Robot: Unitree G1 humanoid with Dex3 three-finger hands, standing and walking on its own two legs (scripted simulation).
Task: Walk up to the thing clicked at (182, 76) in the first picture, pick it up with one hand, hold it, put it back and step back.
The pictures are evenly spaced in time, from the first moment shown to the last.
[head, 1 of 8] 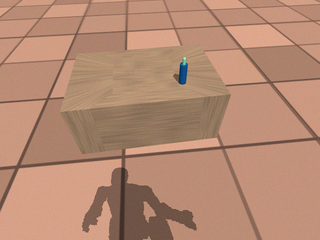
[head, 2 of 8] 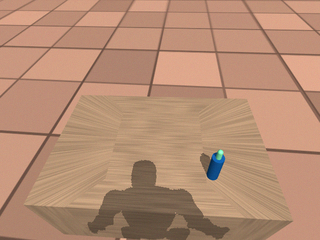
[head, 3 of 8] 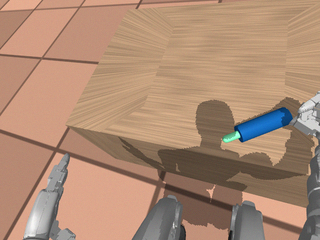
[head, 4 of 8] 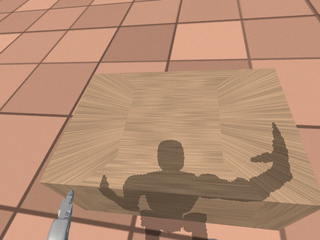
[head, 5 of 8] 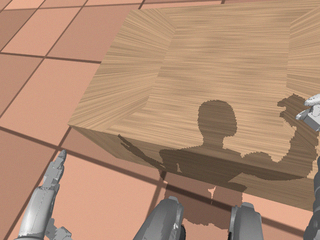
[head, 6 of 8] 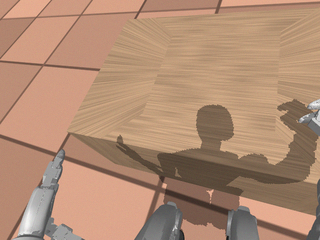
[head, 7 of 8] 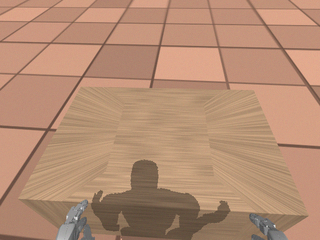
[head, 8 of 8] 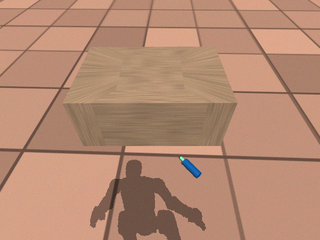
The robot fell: no
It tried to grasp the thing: yes
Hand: right
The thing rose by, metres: 0.00
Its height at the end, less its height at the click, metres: -0.52
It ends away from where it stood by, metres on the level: 0.36
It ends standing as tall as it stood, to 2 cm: no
